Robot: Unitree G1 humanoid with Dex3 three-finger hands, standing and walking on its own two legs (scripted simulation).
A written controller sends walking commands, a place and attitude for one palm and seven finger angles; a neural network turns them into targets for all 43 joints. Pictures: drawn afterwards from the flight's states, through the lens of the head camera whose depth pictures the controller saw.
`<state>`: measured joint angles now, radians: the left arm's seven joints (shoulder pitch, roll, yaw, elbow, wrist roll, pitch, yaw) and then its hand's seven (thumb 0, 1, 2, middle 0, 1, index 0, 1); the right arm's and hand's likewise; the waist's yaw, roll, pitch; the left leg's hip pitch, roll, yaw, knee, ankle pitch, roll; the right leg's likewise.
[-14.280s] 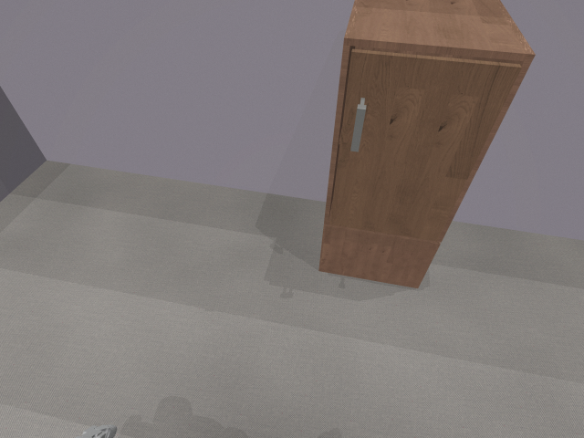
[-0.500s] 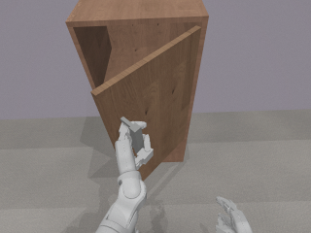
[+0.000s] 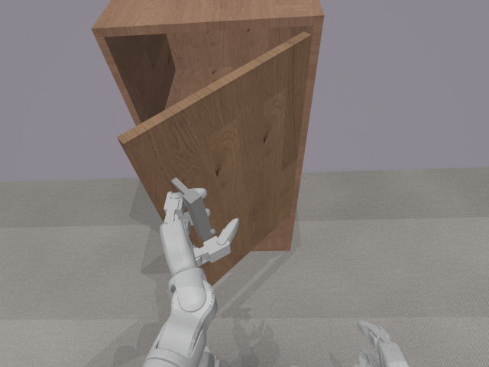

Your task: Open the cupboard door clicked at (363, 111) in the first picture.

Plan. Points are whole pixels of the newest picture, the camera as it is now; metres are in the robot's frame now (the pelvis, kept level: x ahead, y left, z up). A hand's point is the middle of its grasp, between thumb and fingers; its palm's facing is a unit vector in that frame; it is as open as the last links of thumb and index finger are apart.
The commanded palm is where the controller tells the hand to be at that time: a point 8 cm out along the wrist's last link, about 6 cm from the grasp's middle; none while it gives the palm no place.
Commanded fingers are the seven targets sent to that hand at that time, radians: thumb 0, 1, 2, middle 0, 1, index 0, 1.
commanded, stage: open thumb and fingers to let go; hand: left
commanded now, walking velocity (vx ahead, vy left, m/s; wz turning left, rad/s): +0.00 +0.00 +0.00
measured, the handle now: (192, 209) +0.37 +0.10 +0.05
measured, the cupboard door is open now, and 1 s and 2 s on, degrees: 44 50 49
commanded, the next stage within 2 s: slide the hand sideways off the handle in 0.46 s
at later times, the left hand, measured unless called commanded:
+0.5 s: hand (212, 231) +0.32 +0.06 +0.05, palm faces +0.28 -0.96 -0.04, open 15.2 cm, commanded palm +0.28 +0.09 +0.05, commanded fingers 0.00 -0.50 0.30 -0.15 -0.30 -0.15 -0.30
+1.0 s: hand (221, 257) +0.28 +0.05 +0.05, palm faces -0.10 -0.99 +0.01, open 16.3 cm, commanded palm +0.25 +0.11 +0.05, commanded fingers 0.00 -0.50 0.30 -0.15 -0.30 -0.15 -0.30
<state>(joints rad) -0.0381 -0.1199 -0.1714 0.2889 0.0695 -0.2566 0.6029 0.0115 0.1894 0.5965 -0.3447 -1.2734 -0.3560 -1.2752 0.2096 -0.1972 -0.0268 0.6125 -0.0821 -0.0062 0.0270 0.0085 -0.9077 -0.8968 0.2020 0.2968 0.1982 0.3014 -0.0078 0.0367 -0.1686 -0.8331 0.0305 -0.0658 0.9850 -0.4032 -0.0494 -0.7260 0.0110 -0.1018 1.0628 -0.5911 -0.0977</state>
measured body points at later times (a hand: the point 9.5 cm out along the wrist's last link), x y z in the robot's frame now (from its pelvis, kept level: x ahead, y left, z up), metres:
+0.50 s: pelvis -0.01 +0.03 +0.00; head +0.03 +0.01 +0.44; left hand +0.30 +0.11 +0.05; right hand +0.16 -0.19 -0.11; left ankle +0.04 +0.18 -0.67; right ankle -0.04 -0.05 -0.67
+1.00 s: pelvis -0.02 +0.06 -0.01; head +0.02 +0.05 +0.44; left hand +0.28 +0.10 +0.05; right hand +0.11 -0.17 -0.11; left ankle +0.04 +0.18 -0.67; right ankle -0.04 -0.05 -0.67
